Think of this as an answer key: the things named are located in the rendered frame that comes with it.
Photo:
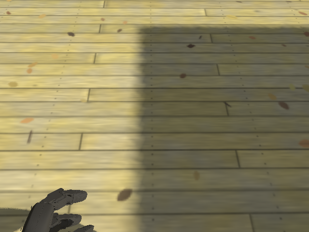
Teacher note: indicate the robot left hand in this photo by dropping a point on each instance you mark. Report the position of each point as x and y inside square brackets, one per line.
[43, 219]

